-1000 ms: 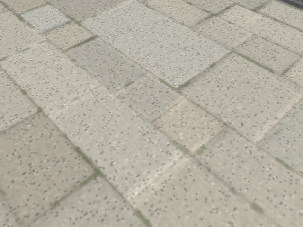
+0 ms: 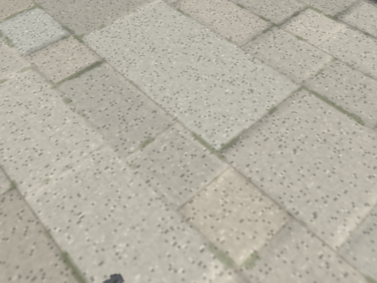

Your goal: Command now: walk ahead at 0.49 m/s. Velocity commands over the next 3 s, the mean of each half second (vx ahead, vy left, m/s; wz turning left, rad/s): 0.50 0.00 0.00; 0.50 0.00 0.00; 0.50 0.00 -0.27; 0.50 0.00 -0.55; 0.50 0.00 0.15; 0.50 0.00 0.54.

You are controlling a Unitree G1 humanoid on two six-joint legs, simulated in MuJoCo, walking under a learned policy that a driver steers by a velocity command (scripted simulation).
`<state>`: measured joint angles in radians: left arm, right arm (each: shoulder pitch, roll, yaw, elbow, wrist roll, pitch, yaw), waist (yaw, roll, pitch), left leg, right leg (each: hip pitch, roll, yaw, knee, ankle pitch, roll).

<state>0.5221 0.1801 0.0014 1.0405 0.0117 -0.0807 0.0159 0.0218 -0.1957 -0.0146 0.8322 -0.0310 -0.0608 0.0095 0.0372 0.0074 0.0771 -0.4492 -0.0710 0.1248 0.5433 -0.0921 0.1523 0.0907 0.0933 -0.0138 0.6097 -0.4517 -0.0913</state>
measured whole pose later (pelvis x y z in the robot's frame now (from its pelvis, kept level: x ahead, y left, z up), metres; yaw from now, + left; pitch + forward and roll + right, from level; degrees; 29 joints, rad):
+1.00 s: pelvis +0.53 -0.05 +0.03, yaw +1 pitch +0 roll -1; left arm 0.50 0.16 0.02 1.07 0.02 -0.10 0.00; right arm 0.03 -0.19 -0.02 0.90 -0.02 -0.04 0.03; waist 0.06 0.03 0.05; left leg -0.60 0.07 0.06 0.67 -0.02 0.05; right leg 0.08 0.09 -0.08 0.17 -0.26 -0.08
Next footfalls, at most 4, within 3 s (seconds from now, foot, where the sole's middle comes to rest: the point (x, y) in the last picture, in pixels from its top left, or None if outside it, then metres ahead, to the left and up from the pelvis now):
0.54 right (241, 278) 0.46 -0.12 -0.75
1.12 left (192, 198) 0.76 0.05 -0.75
1.68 right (238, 148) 1.01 -0.14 -0.75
2.22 left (235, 89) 1.36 -0.14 -0.75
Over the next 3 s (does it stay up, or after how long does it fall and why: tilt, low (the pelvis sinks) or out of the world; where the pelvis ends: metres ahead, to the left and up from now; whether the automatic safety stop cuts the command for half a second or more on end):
stays up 1.55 -0.30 0.03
